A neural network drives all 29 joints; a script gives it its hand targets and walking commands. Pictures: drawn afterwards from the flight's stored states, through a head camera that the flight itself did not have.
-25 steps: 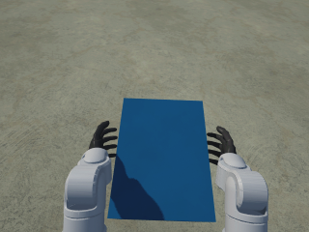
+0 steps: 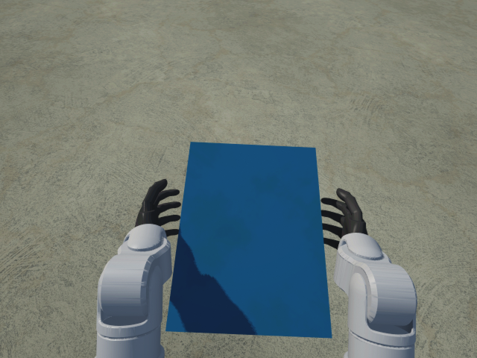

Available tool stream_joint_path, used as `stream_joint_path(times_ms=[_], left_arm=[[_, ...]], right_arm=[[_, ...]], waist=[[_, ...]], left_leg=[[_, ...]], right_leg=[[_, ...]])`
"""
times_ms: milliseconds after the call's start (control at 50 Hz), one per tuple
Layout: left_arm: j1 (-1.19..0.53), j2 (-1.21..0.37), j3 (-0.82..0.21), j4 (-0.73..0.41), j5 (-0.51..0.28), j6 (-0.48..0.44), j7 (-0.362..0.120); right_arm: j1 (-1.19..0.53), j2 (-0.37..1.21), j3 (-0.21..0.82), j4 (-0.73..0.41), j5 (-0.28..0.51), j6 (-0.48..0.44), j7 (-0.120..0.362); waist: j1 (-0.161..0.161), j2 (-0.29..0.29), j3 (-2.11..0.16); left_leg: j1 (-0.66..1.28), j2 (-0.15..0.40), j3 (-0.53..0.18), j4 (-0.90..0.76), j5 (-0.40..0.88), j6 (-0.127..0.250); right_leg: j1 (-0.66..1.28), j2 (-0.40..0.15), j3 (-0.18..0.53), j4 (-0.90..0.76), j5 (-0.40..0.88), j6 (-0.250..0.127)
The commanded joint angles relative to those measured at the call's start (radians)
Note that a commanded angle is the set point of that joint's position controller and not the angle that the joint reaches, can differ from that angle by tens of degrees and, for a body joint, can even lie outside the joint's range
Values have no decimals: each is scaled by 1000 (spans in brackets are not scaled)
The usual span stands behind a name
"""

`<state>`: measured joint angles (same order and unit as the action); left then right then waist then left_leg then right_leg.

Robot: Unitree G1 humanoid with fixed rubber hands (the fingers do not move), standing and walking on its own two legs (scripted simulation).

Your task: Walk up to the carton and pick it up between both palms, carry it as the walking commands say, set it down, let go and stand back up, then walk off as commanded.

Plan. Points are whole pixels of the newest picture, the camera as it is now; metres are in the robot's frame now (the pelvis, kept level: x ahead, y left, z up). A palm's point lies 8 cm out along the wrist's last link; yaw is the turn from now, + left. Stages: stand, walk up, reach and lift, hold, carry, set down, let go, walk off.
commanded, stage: carry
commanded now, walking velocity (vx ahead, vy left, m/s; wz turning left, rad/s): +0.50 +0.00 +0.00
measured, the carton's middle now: (248, 240) +0.31 +0.01 +0.02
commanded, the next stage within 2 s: none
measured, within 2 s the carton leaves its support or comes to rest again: neither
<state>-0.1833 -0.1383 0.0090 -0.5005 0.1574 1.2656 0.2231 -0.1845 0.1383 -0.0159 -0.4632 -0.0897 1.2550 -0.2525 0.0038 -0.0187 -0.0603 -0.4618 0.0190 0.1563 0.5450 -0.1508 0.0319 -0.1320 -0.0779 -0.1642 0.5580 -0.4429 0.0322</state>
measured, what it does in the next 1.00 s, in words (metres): walks ahead: right foot, then left foot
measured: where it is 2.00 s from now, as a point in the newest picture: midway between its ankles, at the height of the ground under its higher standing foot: (238, 180)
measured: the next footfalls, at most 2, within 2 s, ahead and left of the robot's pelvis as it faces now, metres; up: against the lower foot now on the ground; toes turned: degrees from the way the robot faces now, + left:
right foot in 0.48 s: +0.45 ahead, -0.11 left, +0.00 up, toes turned -9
left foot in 0.82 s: +0.63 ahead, +0.11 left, +0.00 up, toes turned +9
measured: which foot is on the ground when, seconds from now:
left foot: down 0.00-0.50, up 0.52-0.80, down 0.82-1.00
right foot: up 0.00-0.46, down 0.48-0.82, up 0.84-1.00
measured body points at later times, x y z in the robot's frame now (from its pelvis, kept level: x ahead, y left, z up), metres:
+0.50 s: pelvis +0.32 -0.01 -0.02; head +0.32 +0.01 +0.43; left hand +0.59 +0.14 +0.08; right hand +0.59 -0.15 +0.09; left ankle +0.09 +0.07 -0.71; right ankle +0.41 -0.10 -0.73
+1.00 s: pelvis +0.61 +0.03 +0.02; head +0.62 +0.06 +0.47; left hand +0.89 +0.19 +0.12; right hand +0.90 -0.10 +0.12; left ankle +0.59 +0.11 -0.72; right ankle +0.55 -0.08 -0.66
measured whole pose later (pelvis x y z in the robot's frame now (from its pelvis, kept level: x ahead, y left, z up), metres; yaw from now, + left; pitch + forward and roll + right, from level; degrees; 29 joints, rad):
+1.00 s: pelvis +0.61 +0.03 +0.02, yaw +1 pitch +3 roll -2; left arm -0.19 -0.14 0.01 -0.44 0.15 1.27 0.23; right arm -0.18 0.14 -0.04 -0.43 -0.09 1.28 -0.25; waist 0.00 -0.02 -0.06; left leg -0.24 0.03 0.14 0.45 -0.27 0.06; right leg -0.39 -0.06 -0.16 0.96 -0.42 0.02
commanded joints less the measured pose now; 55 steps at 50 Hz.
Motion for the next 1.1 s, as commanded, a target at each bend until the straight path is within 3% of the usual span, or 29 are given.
stream_joint_path(times_ms=[0, 20, 40, 60, 80, 140, 300, 360, 400, 420, 440, 460, 480, 520, 540, 580, 620, 660, 720, 740, 760, 780, 800, 820, 840, 880, 920, 1000, 1080], left_arm=[[-408, -979, -585, -66, -459, -5, -233], [-407, -1007, -588, -64, -459, -15, -233], [-405, -1035, -600, -68, -471, -19, -235], [-428, -1061, -607, -72, -477, -28, -237], [-437, -1080, -607, -64, -482, -31, -242], [-423, -1068, -613, -65, -467, -34, -227], [-440, -1024, -592, -39, -455, -1, -222], [-463, -1024, -590, -59, -465, 9, -222], [-444, -1032, -590, -52, -481, 16, -223], [-408, -1038, -569, -23, -472, 15, -222], [-373, -1027, -560, -44, -470, 6, -223], [-402, -1027, -565, -51, -478, -3, -224], [-431, -1050, -579, -68, -481, -17, -223], [-496, -1102, -589, -154, -519, -44, -233], [-475, -1126, -575, -167, -509, -61, -238], [-458, -1134, -579, -179, -499, -80, -242], [-430, -1112, -575, -146, -493, -89, -252], [-422, -1100, -575, -133, -494, -90, -257], [-383, -1040, -563, -78, -478, -68, -256], [-399, -1031, -572, -95, -474, -60, -250], [-370, -1014, -561, -71, -465, -47, -243], [-390, -1017, -563, -69, -466, -39, -243], [-400, -1010, -569, -60, -464, -27, -240], [-382, -999, -564, -18, -454, -15, -236], [-404, -992, -580, -40, -460, -16, -238], [-403, -1045, -599, -51, -473, -29, -240], [-397, -1074, -593, -18, -469, -29, -243], [-434, -1078, -599, -52, -466, -36, -231], [-453, -1040, -583, -38, -466, -11, -231]], right_arm=[[-353, 954, 509, -90, 366, -14, 251], [-381, 983, 519, -109, 367, -16, 257], [-387, 999, 519, -128, 368, -22, 258], [-402, 1015, 517, -122, 372, -27, 266], [-409, 1031, 516, -110, 372, -31, 268], [-367, 997, 477, -104, 366, -29, 272], [-370, 953, 484, -84, 357, -3, 265], [-415, 946, 493, -128, 361, 4, 257], [-391, 956, 498, -126, 355, 10, 249], [-413, 939, 500, -146, 356, 7, 246], [-444, 936, 510, -166, 367, 5, 242], [-441, 947, 512, -176, 361, 0, 243], [-485, 979, 546, -192, 375, -6, 252], [-455, 1056, 550, -181, 398, -34, 253], [-460, 1092, 578, -200, 417, -49, 259], [-438, 1111, 595, -201, 425, -63, 270], [-447, 1094, 604, -218, 408, -81, 265], [-441, 1095, 608, -204, 400, -83, 264], [-425, 1024, 584, -181, 373, -64, 255], [-397, 1016, 568, -162, 374, -53, 258], [-369, 1002, 552, -135, 377, -42, 257], [-387, 971, 537, -136, 370, -39, 255], [-392, 960, 522, -115, 369, -32, 248], [-373, 946, 511, -99, 368, -23, 249], [-373, 961, 514, -88, 367, -21, 253], [-372, 997, 522, -110, 362, -26, 263], [-412, 1006, 519, -122, 373, -28, 268], [-427, 1011, 519, -132, 391, -26, 274], [-416, 979, 508, -109, 366, -6, 260]], waist=[[-25, 317, -388], [-24, 181, -359], [-21, 143, -367], [-17, 140, -349], [-21, 155, -316], [-21, 227, -266], [-24, 208, -84], [-24, 245, -72], [-8, 232, -157], [22, 184, -291], [64, 55, -481], [48, -200, -491], [40, -254, -480], [32, -54, -467], [27, -10, -448], [21, -59, -405], [19, -129, -379], [21, -173, -369], [7, -176, -279], [-8, -109, -312], [-24, -63, -387], [-37, 125, -443], [-25, 325, -413], [-25, 335, -399], [-33, 263, -394], [-30, 141, -348], [-27, 175, -303], [-24, 217, -239], [-27, 166, -137]], left_leg=[[863, 374, -519, -247, 330, 126], [794, 348, -422, -248, 360, 118], [771, 324, -393, -253, 399, 91], [727, 304, -329, -272, 409, 67], [686, 304, -311, -296, 326, 93], [686, 279, -238, -321, 430, 51], [628, 235, -83, -330, 563, 42], [609, 207, -38, -272, 765, 22], [605, 165, 46, -46, 1035, -3], [531, 149, 105, 165, 1019, -38], [268, 110, 72, 472, 748, -77], [-52, -47, 15, 747, 2, -90], [-224, -111, -118, 926, -400, -81], [-309, -3, -210, 915, -347, -46], [-311, 47, -223, 792, -294, -35], [-228, 83, -219, 489, -292, -27], [-120, 57, -139, 306, -299, -31], [11, 29, -87, 134, -153, -27], [160, -18, 15, -71, 23, -19], [298, -26, 32, -166, 52, -19], [498, 5, -8, -199, 45, -7], [666, 227, -272, -250, 64, 33], [805, 351, -490, -284, 212, 108], [861, 380, -507, -247, 365, 141], [851, 387, -476, -213, 436, 165], [764, 340, -365, -244, 435, 132], [693, 317, -296, -299, 316, 111], [685, 289, -196, -319, 414, 95], [636, 273, -95, -306, 440, 94]], right_leg=[[-591, 25, 128, 576, -62, -57], [-583, -8, 141, 571, -12, -45], [-574, -19, 145, 545, 31, -33], [-557, -34, 127, 523, 79, -32], [-549, -31, 120, 468, 81, -31], [-560, -16, 86, 424, 143, -25], [-544, 34, -31, 182, 242, -37], [-435, 97, -107, 57, 264, -48], [-211, 177, -179, -62, 288, -53], [45, 147, -154, -132, 388, -72], [426, -76, 152, -66, 499, -183], [601, -297, 555, -124, 746, -328], [639, -335, 667, -126, 1036, -427], [566, -326, 522, -125, 933, -338], [525, -300, 459, -143, 868, -268], [407, -252, 366, -197, 685, -197], [268, -254, 298, -274, 572, -216], [166, -230, 194, -297, 492, -182], [70, -184, 84, -238, 505, -133], [46, -153, 36, -138, 566, -108], [-45, -103, -16, 17, 607, -67], [-226, -31, -71, 255, 409, -23], [-453, 49, -26, 417, -27, -22], [-558, 42, 74, 513, -82, -51], [-596, 16, 119, 549, -71, -53], [-587, -18, 117, 481, 21, -38], [-543, -25, 104, 410, 61, -36], [-560, -13, 57, 312, 138, -33], [-526, 3, 1, 137, 198, -37]])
